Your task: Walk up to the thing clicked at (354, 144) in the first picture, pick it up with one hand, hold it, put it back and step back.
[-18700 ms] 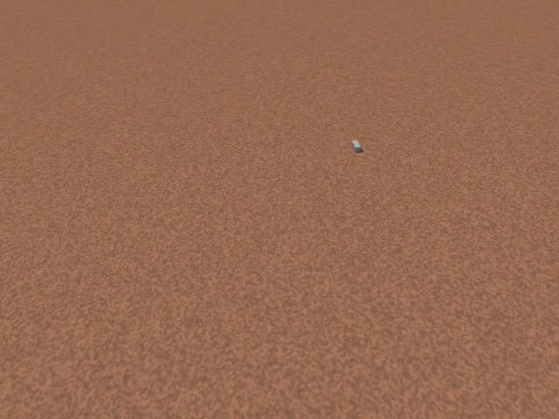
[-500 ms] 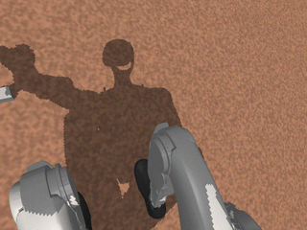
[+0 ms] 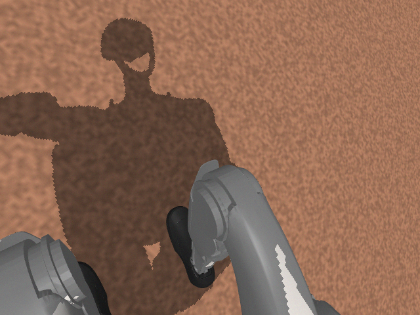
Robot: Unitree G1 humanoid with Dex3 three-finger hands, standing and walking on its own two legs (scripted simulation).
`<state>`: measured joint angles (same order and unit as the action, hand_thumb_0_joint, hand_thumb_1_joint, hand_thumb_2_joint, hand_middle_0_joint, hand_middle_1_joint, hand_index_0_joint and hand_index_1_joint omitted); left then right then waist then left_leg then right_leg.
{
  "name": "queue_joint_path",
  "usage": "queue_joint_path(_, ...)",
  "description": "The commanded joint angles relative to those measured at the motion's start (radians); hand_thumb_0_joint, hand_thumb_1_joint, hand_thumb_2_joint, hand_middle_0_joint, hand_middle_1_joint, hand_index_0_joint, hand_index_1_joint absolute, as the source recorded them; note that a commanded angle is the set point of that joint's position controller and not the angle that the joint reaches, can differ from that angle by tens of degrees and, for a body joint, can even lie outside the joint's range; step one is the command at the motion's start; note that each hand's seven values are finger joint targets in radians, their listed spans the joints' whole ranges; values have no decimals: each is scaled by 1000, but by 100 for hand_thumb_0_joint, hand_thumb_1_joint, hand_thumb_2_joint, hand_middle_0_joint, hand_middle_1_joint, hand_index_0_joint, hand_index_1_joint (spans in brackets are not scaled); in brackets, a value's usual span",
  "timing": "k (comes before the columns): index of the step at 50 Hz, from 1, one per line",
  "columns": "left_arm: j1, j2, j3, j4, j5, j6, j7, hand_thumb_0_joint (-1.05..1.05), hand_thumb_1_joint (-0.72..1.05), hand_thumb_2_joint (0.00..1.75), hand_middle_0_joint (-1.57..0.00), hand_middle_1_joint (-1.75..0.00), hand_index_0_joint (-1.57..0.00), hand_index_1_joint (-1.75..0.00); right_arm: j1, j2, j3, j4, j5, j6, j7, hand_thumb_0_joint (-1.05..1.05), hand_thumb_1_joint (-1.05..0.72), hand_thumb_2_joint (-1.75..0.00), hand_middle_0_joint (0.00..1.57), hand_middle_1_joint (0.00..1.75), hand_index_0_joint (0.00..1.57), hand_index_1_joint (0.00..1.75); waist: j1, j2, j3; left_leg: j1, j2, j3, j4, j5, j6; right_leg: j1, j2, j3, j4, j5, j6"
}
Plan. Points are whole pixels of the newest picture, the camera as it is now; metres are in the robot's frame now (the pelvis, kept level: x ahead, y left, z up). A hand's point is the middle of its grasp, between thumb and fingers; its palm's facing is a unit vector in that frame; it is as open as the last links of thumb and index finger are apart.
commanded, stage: rest palm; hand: left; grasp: from above
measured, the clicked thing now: out of the picture +0.50 +0.32 -0.29
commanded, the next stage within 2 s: close in 0.88 s
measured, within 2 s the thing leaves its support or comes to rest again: neither
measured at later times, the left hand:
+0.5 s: hand out of the picture +0.48 +0.31 -0.24, palm faces -0.46 -0.12 -0.88, open 12.0 cm
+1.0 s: hand out of the picture +0.49 +0.30 -0.25, palm faces -0.44 -0.13 -0.89, open 11.5 cm
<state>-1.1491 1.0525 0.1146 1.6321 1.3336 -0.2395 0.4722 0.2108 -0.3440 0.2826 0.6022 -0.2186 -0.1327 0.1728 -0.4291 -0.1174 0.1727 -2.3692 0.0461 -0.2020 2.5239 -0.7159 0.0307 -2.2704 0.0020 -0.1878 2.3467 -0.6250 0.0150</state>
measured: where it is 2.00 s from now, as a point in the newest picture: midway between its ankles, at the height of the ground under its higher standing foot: (150, 289)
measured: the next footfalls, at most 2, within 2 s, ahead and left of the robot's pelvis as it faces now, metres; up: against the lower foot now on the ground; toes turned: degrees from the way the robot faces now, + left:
none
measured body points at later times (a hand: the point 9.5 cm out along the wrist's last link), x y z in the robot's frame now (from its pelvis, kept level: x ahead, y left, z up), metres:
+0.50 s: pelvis +0.00 +0.00 +0.00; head +0.28 +0.12 +0.32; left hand +0.50 +0.31 -0.19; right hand +0.03 -0.24 -0.05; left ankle +0.06 +0.12 -0.27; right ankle +0.12 -0.11 -0.27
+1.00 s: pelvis +0.00 +0.00 +0.00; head +0.29 +0.12 +0.31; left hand +0.51 +0.31 -0.20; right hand +0.01 -0.24 -0.05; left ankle +0.06 +0.12 -0.27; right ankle +0.12 -0.11 -0.27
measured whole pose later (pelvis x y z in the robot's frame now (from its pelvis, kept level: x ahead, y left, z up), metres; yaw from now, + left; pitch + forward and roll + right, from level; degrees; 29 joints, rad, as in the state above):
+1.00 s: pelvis +0.00 +0.00 +0.00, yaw -2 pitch +28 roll -15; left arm -1.15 1.10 0.09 1.71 1.29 -0.21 0.55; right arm 0.15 -0.36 0.37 0.59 -0.24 -0.21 0.22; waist -0.45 -0.15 0.22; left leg -2.36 0.05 -0.24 2.55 -0.72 0.04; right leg -2.25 0.02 -0.21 2.34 -0.61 0.03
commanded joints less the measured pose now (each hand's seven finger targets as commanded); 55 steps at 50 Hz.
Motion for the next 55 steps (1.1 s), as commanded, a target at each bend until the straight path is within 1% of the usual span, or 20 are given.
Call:
queue_joint_path(1, -261, 253, 37, -108, -14, 20, 56, 0, -21, 75, -39, -59, -36, -62, 210, -321, -85, 27, -6, -14, 2, 0, -89, -90, 20, 30, 20, 30, -37, 562, -662, 545, -1, 55, -244, 317, -22, 358, 52, -65, -188, 276, -44)
queue_joint_path(11, -255, 210, -3, -56, -31, 26, 51, 0, -18, 72, -40, -61, -38, -63, 178, -324, -71, 16, -4, -32, 18, 0, -89, -90, 20, 30, 20, 30, -64, 521, -623, 497, 0, 49, -240, 260, -13, 368, 59, -71, -193, 248, -37)
queue_joint_path(13, -289, 246, 4, -108, -28, 15, 58, 0, -17, 71, -41, -61, -39, -63, 175, -333, -74, 16, -3, -33, 15, 0, -89, -90, 20, 30, 20, 30, -52, 561, -661, 528, 2, 48, -255, 259, -16, 390, 61, -68, -195, 247, -37)
queue_joint_path(17, -283, 225, -15, -84, -23, 5, 70, 0, -16, 71, -40, -62, -39, -63, 164, -329, -58, 8, -9, -39, 20, 0, -89, -90, 20, 30, 20, 30, -66, 543, -645, 534, 6, 36, -246, 254, -18, 375, 60, -75, -189, 245, -36)
queue_joint_path(22, -265, 204, -40, -27, -26, 3, 83, 0, -14, 69, -42, -60, -40, -62, 148, -334, -44, 6, -14, -54, 26, 0, -90, -90, 20, 30, 20, 30, -83, 528, -577, 505, 9, 24, -255, 197, -19, 333, 59, -83, -185, 207, -31)
queue_joint_path(26, -283, 244, -19, -65, -20, 0, 106, 0, -15, 69, -43, -59, -40, -61, 137, -335, -35, 20, -17, -61, 27, 0, -90, -90, 20, 30, 20, 30, -61, 571, -621, 546, 17, 16, -253, 239, -28, 338, 55, -82, -174, 239, -33)
queue_joint_path(29, -239, 190, -49, 7, -30, 11, 111, 0, -12, 68, -45, -58, -43, -60, 136, -333, -25, 12, -26, -68, 36, 0, -90, -90, 20, 30, 20, 30, -88, 517, -580, 504, 16, 20, -243, 240, -19, 369, 63, -85, -182, 253, -25)
queue_joint_path(32, -294, 296, 4, -50, -26, 15, 129, 0, -12, 66, -46, -57, -44, -59, 144, -341, -23, 19, -20, -68, 31, 0, -90, -90, 20, 30, 20, 30, -57, 578, -658, 539, 17, 21, -255, 255, -23, 403, 61, -74, -185, 264, -32)
queue_joint_path(35, -221, 207, -37, 45, -34, 32, 122, 0, -9, 65, -45, -59, -44, -60, 135, -330, -10, 10, -25, -73, 40, 0, -90, -90, 20, 30, 20, 30, -88, 504, -572, 473, 15, 25, -236, 244, -15, 391, 70, -85, -188, 266, -24)
queue_joint_path(37, -246, 246, -29, 9, -49, 31, 120, 0, -9, 65, -46, -56, -45, -58, 141, -341, -8, 9, -27, -76, 37, 0, -90, -90, 20, 30, 20, 30, -91, 506, -585, 471, 13, 36, -233, 235, -9, 421, 70, -76, -205, 262, -22)
queue_joint_path(39, -309, 328, 15, -93, -34, 27, 127, 0, -10, 64, -47, -56, -45, -58, 149, -366, -31, 17, -17, -75, 29, 0, -90, -90, 20, 30, 20, 30, -56, 608, -678, 553, 19, 24, -251, 267, -23, 413, 61, -70, -187, 273, -33)
queue_joint_path(42, -201, 194, -48, 48, -56, 39, 110, 0, -8, 62, -46, -58, -45, -59, 128, -331, -7, 7, -24, -78, 43, 0, -90, -90, 20, 30, 20, 30, -95, 492, -560, 450, 18, 24, -227, 227, -13, 404, 75, -87, -193, 257, -22)
queue_joint_path(44, -269, 273, -16, -47, -67, 25, 113, 0, -8, 63, -47, -58, -46, -59, 137, -346, -5, 9, -18, -80, 38, 0, -90, -90, 20, 30, 20, 30, -87, 522, -584, 467, 16, 25, -235, 225, -11, 408, 68, -81, -205, 250, -23)
queue_joint_path(46, -301, 368, 40, -146, -43, 20, 115, 0, -8, 63, -48, -55, -46, -57, 142, -357, -17, 26, -15, -76, 32, 0, -90, -91, 20, 30, 20, 30, -39, 635, -692, 577, 27, 16, -247, 299, -33, 412, 59, -77, -188, 282, -34)
queue_joint_path(48, -197, 234, -22, 10, -47, 29, 100, 0, -7, 61, -47, -56, -46, -57, 132, -337, -6, 14, -26, -77, 45, 0, -90, -91, 20, 30, 20, 30, -82, 557, -582, 515, 27, 11, -235, 281, -29, 394, 61, -88, -177, 275, -29)
queue_joint_path(49, -201, 214, -40, 24, -57, 27, 104, 0, -6, 62, -47, -58, -46, -58, 121, -350, -9, 6, -24, -76, 40, 0, -90, -90, 20, 30, 20, 30, -90, 506, -565, 477, 24, 10, -226, 254, -23, 389, 72, -95, -188, 263, -27)
queue_joint_path(50, -216, 227, -40, 12, -61, 22, 105, 0, 1, 57, -50, -57, -50, -56, 131, -344, -4, 7, -22, -77, 42, 0, -89, -90, 20, 30, 20, 30, -100, 509, -558, 468, 20, 17, -239, 228, -18, 401, 71, -91, -200, 249, -25)
queue_joint_path(52, -296, 329, 13, -102, -58, 15, 114, 0, 4, 54, -52, -55, -53, -55, 138, -358, -14, 19, -19, -76, 34, 0, -89, -90, 20, 30, 20, 30, -61, 599, -633, 530, 24, 14, -255, 237, -26, 410, 64, -82, -199, 249, -32)
queue_joint_path(53, -291, 335, 14, -112, -39, 19, 113, 0, 5, 53, -53, -54, -54, -54, 135, -364, -19, 17, -21, -75, 34, 0, -89, -90, 20, 30, 20, 30, -50, 622, -665, 558, 27, 14, -240, 263, -30, 396, 60, -80, -185, 266, -35)
queue_joint_path(55, -230, 241, -25, -5, -50, 22, 107, 0, 8, 51, -54, -55, -55, -53, 128, -350, -9, 18, -23, -72, 39, 0, -89, -90, 20, 30, 20, 30, -84, 546, -582, 492, 25, 10, -229, 250, -26, 385, 66, -93, -184, 259, -32)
